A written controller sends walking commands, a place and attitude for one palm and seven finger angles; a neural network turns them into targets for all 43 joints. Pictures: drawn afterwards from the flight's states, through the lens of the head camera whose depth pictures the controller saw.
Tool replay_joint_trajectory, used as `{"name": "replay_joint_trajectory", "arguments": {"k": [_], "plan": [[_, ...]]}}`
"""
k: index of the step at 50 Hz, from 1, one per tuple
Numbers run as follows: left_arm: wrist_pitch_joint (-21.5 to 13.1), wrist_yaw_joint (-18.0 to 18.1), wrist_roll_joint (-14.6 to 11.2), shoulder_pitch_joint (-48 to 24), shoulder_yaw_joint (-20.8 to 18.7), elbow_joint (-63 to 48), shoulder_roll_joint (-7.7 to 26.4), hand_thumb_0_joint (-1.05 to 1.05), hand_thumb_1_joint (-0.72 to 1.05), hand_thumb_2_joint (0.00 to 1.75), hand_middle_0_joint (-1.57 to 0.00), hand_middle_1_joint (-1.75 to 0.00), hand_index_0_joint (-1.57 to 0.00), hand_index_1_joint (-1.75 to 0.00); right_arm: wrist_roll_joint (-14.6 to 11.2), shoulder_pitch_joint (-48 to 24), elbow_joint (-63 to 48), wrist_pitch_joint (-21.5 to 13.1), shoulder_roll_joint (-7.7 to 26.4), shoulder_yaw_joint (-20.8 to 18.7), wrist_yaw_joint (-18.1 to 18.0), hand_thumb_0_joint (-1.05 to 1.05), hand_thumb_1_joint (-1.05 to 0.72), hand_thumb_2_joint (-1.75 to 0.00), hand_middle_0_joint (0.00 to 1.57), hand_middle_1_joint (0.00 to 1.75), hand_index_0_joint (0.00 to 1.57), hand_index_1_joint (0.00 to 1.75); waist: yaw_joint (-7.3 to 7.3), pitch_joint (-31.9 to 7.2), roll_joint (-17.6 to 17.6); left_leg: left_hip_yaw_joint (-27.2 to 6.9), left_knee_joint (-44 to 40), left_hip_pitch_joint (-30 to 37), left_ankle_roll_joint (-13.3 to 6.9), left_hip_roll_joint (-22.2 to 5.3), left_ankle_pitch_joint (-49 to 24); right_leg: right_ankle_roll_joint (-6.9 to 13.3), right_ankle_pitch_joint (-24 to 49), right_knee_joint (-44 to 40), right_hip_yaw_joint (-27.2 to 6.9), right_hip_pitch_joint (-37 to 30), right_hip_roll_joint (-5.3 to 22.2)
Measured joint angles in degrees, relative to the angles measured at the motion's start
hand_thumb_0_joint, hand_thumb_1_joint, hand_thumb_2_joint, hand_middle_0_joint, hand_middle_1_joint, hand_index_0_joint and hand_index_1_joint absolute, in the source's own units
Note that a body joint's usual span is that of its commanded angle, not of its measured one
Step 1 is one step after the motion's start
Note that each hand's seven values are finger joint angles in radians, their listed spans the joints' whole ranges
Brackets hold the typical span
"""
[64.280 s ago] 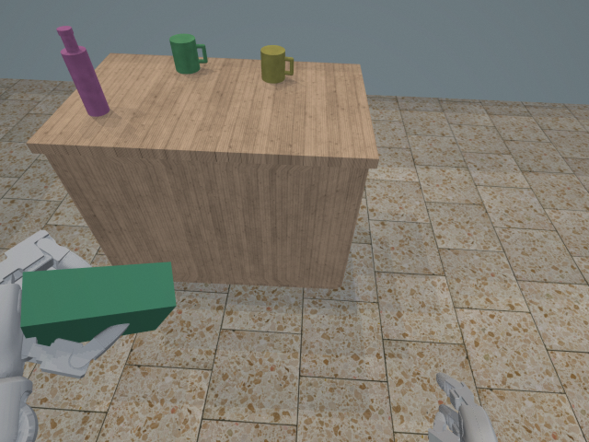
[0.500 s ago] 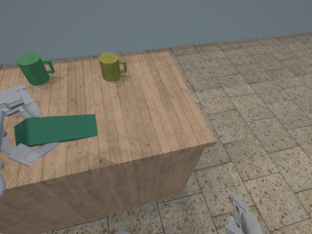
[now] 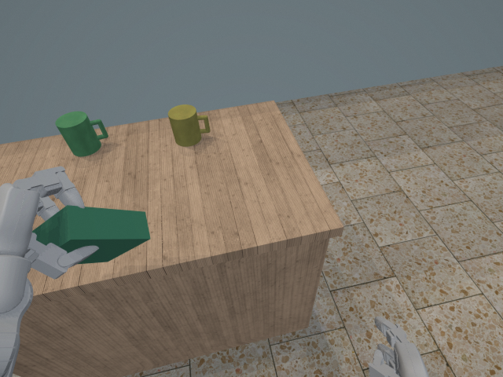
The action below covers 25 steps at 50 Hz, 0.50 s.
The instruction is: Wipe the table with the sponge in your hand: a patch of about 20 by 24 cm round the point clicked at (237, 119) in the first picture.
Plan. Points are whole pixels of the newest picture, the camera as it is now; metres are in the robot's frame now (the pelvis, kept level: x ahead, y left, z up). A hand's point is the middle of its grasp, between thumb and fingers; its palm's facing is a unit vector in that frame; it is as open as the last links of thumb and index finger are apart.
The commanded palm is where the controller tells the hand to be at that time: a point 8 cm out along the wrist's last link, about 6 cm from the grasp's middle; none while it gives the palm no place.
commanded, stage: turn the palm down, sponge in hand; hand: left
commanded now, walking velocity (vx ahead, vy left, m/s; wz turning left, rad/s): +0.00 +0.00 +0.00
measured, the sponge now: (103, 237) +0.28 +0.27 +0.10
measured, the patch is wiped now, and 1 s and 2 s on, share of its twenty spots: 0.90 0.90 0.90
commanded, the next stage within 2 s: move the sponge above the wiping area in 1.62 s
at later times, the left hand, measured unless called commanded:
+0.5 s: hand (82, 225) +0.27 +0.28 +0.14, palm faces +0.17 -0.37 -0.91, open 8.6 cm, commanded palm +0.24 +0.29 +0.20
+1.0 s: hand (73, 226) +0.27 +0.29 +0.14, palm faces +0.09 -0.14 -0.99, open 8.5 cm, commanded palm +0.23 +0.31 +0.21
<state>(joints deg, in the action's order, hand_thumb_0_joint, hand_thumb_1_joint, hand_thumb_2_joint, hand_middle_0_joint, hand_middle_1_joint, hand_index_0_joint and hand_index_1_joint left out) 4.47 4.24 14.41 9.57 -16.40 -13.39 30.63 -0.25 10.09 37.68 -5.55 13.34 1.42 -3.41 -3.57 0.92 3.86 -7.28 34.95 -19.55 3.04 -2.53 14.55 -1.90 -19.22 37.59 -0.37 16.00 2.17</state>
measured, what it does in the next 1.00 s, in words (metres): stands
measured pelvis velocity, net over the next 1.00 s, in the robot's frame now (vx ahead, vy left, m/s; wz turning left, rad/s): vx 0.04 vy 0.03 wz -0.02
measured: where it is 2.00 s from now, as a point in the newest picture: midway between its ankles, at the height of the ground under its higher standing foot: outside the picture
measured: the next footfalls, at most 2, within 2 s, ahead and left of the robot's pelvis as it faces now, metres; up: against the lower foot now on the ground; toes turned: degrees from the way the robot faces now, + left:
none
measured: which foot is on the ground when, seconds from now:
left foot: down 0.00-1.00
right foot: down 0.00-1.00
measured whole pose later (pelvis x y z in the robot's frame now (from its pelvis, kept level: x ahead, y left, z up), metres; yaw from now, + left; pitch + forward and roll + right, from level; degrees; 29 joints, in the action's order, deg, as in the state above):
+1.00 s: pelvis +0.04 +0.03 +0.01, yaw -1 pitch +0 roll -1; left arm 11.2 0.1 42.9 16.6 -3.6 -24.2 34.3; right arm 0.0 4.1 34.8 -0.4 12.8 1.4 -3.8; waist -6.5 0.6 5.0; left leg -4.9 29.2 -15.6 2.7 -1.6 13.4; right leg -3.1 -16.4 26.8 -1.8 10.2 3.8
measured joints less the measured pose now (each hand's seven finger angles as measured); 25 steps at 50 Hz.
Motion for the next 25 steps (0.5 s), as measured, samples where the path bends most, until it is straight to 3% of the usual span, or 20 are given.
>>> {"name": "replay_joint_trajectory", "arguments": {"k": [3,6,9,12,16,20,22,25], "plan": [[1.15,-3.59,0.79,3.21,1.34,-0.66,0.78,-0.01,-0.45,1.05,-0.91,-1.53,-0.95,-1.54,-0.12,0.18,-1.53,-0.34,0.94,-0.36,-0.81,0.02,-0.91,-0.9,0.2,0.3,0.2,0.3,0.44,0.18,1.02,0.4,-0.73,0.6,-0.53,-0.25,-0.62,0.12,-0.17,-0.28,-0.38,-0.23,-0.21],[-2.98,-4.87,0.91,7.19,1.82,-4.17,0.71,-0.01,-0.45,1.05,-0.91,-1.53,-0.95,-1.54,0.47,0.39,-2.45,-1.03,1.14,-1.32,-1.11,0.02,-0.91,-0.9,0.2,0.3,0.2,0.3,0.67,0.28,1.04,0.53,-0.46,0.3,-0.13,-0.58,-0.06,0.28,-0.7,-0.14,-0.46,0.08,-0.5],[-7.67,-3.31,1.77,9.97,1.19,-8.5,1.16,-0.01,-0.45,1.05,-0.91,-1.53,-0.95,-1.54,1.05,0.88,-2.61,-1.24,1.04,-2.4,-0.8,0.02,-0.91,-0.9,0.2,0.3,0.2,0.3,0.2,-0.02,0.45,0.35,0.27,-0.42,0.44,-0.99,0.76,0.52,-1.4,0.13,-0.29,0.54,-0.9],[-9.11,0.1,3.09,11.64,-0.48,-11.17,1.48,-0.01,-0.45,1.04,-0.92,-1.53,-0.95,-1.54,0.92,1.36,-2.56,-0.41,1.1,-3.29,0.0,0.02,-0.91,-0.9,0.2,0.3,0.2,0.3,-0.47,-0.81,0.08,0.29,0.92,-0.92,1.24,-1.31,1.63,0.67,-2.13,0.28,-0.21,0.81,-1.18],[-4.1,2.89,5.37,12.33,-1.26,-10.47,1.34,-0.01,-0.45,1.04,-0.92,-1.53,-0.95,-1.54,0.15,1.64,-2.62,1.33,1.86,-3.88,0.14,0.02,-0.91,-0.9,0.2,0.3,0.2,0.3,-1.3,-1.7,0.61,0.68,0.92,-0.55,1.61,-1.18,2.48,0.43,-2.78,-0.15,-0.47,0.31,-0.92],[1.75,1.08,8.16,12.39,-0.04,-8.19,1.56,-0.01,-0.45,1.04,-0.92,-1.53,-0.95,-1.54,-0.34,0.97,-2.54,2.05,2.51,-3.55,-0.77,0.02,-0.91,-0.9,0.2,0.3,0.2,0.3,-1.65,-1.87,1.07,1.25,0.47,0.18,1.05,-0.57,2.92,-0.12,-3.11,-0.8,-0.88,-0.45,-0.2],[2.81,-0.63,9.63,12.53,1.1,-8.51,1.7,-0.01,-0.45,1.04,-0.92,-1.53,-0.95,-1.54,-0.28,0.49,-2.7,1.99,2.46,-3.35,-1.26,0.02,-0.91,-0.9,0.2,0.3,0.2,0.3,-1.79,-1.8,0.97,1.48,0.28,0.45,0.94,-0.31,3.04,-0.39,-3.15,-1.21,-1.04,-0.78,0.1],[1.58,-2.04,11.82,13.11,3.02,-11.16,1.73,-0.01,-0.45,1.04,-0.92,-1.53,-0.95,-1.54,0.18,-0.32,-3.22,1.57,1.9,-3.18,-1.64,0.02,-0.91,-0.9,0.2,0.3,0.2,0.3,-1.83,-1.84,0.6,1.75,0.26,0.55,0.89,-0.06,3.3,-0.77,-3.04,-1.91,-1.23,-1.15,0.43]]}}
